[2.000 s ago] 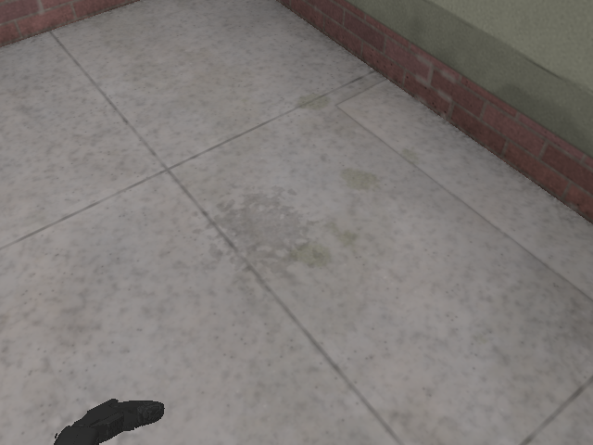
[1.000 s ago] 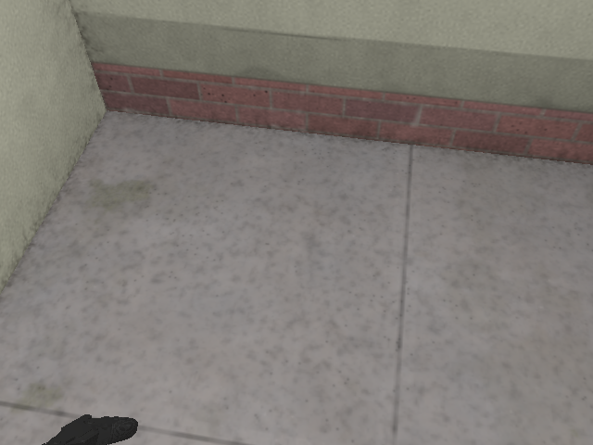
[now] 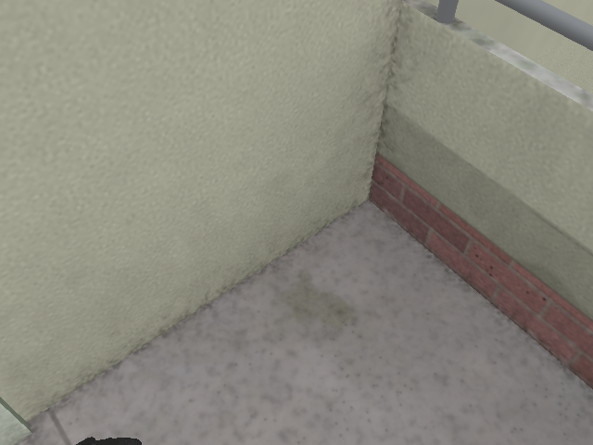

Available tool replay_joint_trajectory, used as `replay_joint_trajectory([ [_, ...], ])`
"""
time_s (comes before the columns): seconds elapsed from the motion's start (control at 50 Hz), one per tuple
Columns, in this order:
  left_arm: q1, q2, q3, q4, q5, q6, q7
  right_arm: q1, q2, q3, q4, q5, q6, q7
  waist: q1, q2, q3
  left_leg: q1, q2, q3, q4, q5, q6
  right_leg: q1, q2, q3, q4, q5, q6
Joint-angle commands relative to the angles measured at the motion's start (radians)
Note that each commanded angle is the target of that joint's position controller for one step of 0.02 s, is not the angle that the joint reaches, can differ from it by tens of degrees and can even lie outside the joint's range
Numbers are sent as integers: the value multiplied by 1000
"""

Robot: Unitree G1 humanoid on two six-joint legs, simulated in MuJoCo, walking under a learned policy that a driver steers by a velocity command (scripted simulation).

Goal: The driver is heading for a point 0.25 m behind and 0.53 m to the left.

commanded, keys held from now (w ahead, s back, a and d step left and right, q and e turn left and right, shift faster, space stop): q+shift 0.32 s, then w+q+shift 0.68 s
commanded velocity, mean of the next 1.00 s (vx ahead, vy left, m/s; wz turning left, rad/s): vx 0.46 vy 0.00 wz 0.88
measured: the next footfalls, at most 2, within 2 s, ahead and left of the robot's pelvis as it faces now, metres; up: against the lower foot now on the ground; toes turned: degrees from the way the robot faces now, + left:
left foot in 0.10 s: +0.04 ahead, +0.11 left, +0.00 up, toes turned +4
right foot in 0.46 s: +0.08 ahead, -0.11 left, +0.00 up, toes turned +28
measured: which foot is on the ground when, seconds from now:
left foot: up 0.00-0.08, down 0.10-0.46, up 0.48-0.88, down 0.90-1.00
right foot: down 0.00-0.10, up 0.12-0.44, down 0.46-0.92, up 0.94-1.00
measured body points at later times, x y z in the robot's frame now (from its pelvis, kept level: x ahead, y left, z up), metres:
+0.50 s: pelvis +0.02 -0.02 +0.00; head +0.03 +0.00 +0.45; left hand +0.08 +0.31 -0.07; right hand +0.29 -0.22 -0.06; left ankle -0.01 +0.11 -0.71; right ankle +0.05 -0.12 -0.73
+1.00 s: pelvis +0.13 +0.17 +0.00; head +0.16 +0.22 +0.44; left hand -0.03 +0.42 -0.12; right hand +0.45 +0.11 -0.11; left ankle +0.10 +0.26 -0.73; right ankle +0.15 -0.07 -0.63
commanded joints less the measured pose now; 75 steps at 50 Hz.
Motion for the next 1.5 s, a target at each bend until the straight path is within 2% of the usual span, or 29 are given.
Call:
replay_joint_trajectory([
  [0.02,-23,186,67,-73,-5,8,21,11,-105,-43,-81,10,2,2,27,-193,-138,-51,22,55,29,-6,13,187,-276,202,-178,286,-170],
  [0.1,-57,162,69,-71,-6,16,17,76,-122,-66,-84,7,9,8,-6,-100,-118,88,47,-4,-142,209,101,54,-202,39,-48,38,-70],
  [0.14,-203,108,52,-151,6,4,6,114,-271,-105,-120,-28,-5,-14,-73,275,-64,155,329,-605,-429,446,374,-256,90,-8,425,-389,53],
  [0.16,-205,105,55,-159,-6,-6,-7,114,-254,-97,-124,-49,-30,-16,-63,225,-106,215,364,-617,-421,504,406,-330,77,125,607,-450,50],
  [0.22,-133,139,71,-119,6,-22,-17,-34,-203,-86,-149,6,-30,-38,9,86,-152,261,236,-406,-321,635,249,-306,45,149,554,-275,50],
  [0.32,-142,93,51,-127,-12,-30,-40,10,-206,-96,-148,13,-1,-53,2,121,-191,288,177,-419,-293,656,211,-183,104,135,286,-204,77],
  [0.38,-86,115,65,-102,-35,-40,-66,0,-226,-108,-163,21,7,-47,2,178,-171,103,122,-484,-409,-123,194,33,126,105,61,-197,50],
  [0.42,-17,133,86,-81,-44,-55,-60,-46,-211,-104,-175,21,6,-39,60,213,-94,-74,81,-499,-410,-224,160,210,103,105,-97,-97,35],
  [0.46,149,181,112,-27,-34,-66,-47,-40,-109,-78,-188,21,-4,-32,109,11,-126,-356,-39,-312,-47,-245,65,530,-86,239,-233,-150,-19],
  [0.48,150,243,112,-50,12,-75,-53,-47,-61,-60,-236,24,-19,-23,78,-178,-111,-554,-93,-208,205,-164,52,520,-322,569,-334,-401,-97],
  [0.5,75,269,129,-66,37,-97,-60,-98,-121,-68,-276,23,-42,-13,42,-241,-15,-682,35,-183,326,-38,42,396,-425,753,-432,-592,-176],
  [0.54,17,167,101,-76,4,-111,-40,-89,-202,-92,-234,-3,-49,-3,25,-157,12,-668,87,-115,450,93,9,369,-334,542,-425,-468,-141],
  [0.56,73,202,91,-48,48,-78,-35,-189,-209,-95,-236,-97,-50,57,57,35,-2,-583,32,-77,463,169,3,259,-319,461,-448,-445,-126],
  [0.6,80,235,98,-17,36,-71,-41,-116,-151,-85,-206,-64,-47,111,19,-55,-8,-518,37,-62,505,269,-2,233,-246,273,-458,-281,-86],
  [0.66,107,231,105,22,25,-98,-62,-96,-169,-77,-174,-31,-39,120,9,-112,-9,-475,73,-21,535,342,-4,236,-213,106,-477,-189,-68],
  [0.76,213,258,113,111,29,-134,-56,-274,-154,-50,-199,-40,-51,129,78,-107,71,-499,119,35,229,346,29,381,-245,-23,-524,-150,-64],
  [0.88,204,301,111,180,6,-90,-64,-48,-181,-44,-85,-40,-80,97,-65,-169,-114,-48,-51,196,-97,9,173,467,-239,-190,-59,1075,-56],
  [0.9,181,290,103,163,-10,-75,-68,180,-210,-61,0,-45,-96,81,-156,-130,-224,217,-100,190,-188,66,211,365,-215,-204,238,1054,-54],
  [0.94,-1,149,49,33,28,-121,-76,246,-420,-125,65,-52,-102,31,-137,277,-188,620,195,-531,-407,21,365,-462,61,-124,780,-132,41],
  [1.0,40,179,24,77,31,-141,-42,86,-290,-84,60,-13,-126,2,-6,-4,-141,385,187,-389,-439,597,292,-250,-72,87,538,61,20],
  [1.06,53,155,2,95,45,-125,-29,-47,-234,-55,68,-12,-148,26,60,39,-160,175,72,-202,-377,912,250,18,1,29,254,-12,28],
  [1.14,-94,98,-31,13,-6,-109,26,-21,-219,-55,113,15,-172,24,3,152,-142,181,27,-249,-304,1046,187,83,72,-15,-101,31,39],
  [1.2,-7,114,-32,38,-8,-128,57,-109,-192,-47,72,32,-161,15,57,101,-244,101,2,-302,-125,943,129,303,-8,44,-207,346,9],
  [1.24,51,165,-24,48,37,-138,81,-168,-127,-8,-2,47,-174,2,102,-67,-310,-68,-29,-304,81,593,99,478,-225,244,-251,413,-31],
  [1.26,-29,253,12,33,50,-116,74,-6,-97,12,-6,56,-169,-16,17,-408,-306,-191,-106,-184,164,94,67,485,-428,454,-307,455,-162],
  [1.3,-98,82,-16,1,41,-99,53,-65,-168,12,20,25,-142,-30,15,-209,-281,-141,7,-147,335,-28,66,376,-437,385,-325,479,-200],
  [1.34,-62,119,-3,50,36,-100,38,-108,-132,23,-8,7,-127,-23,6,-86,-212,-182,25,-95,285,15,60,386,-333,168,-259,808,-149],
  [1.4,-76,171,19,87,22,-112,0,-98,-81,42,-23,8,-124,-14,-19,-122,-231,-62,-2,14,167,71,46,334,-255,-45,-197,1077,-106],
  [1.5,-24,168,13,109,-19,-91,-4,-152,-55,36,-50,-23,-102,19,11,-197,-248,1,21,82,-23,130,48,324,-307,-115,-114,786,-66],
])
Over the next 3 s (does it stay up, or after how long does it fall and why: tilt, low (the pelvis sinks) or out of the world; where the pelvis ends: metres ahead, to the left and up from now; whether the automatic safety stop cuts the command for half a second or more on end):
stays up -0.36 0.59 0.00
